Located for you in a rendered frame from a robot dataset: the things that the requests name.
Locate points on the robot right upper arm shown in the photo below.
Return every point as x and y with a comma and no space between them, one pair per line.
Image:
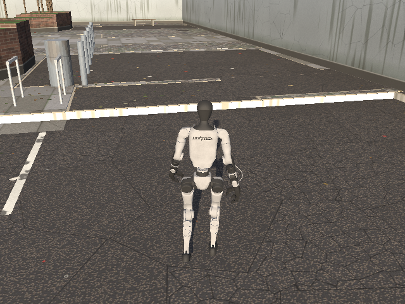
225,144

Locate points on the robot left foot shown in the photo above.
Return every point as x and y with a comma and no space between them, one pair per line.
186,257

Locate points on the robot right hand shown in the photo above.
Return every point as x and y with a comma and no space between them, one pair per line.
236,195

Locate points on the humanoid robot head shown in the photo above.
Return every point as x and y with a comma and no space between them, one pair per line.
204,109

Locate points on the robot left upper arm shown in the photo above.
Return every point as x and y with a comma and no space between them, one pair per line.
184,132

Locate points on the robot right forearm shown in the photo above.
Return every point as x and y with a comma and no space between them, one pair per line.
232,173

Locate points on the robot left forearm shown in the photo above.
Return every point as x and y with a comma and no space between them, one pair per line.
174,164

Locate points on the robot left hand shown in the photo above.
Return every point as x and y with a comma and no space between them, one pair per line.
178,173

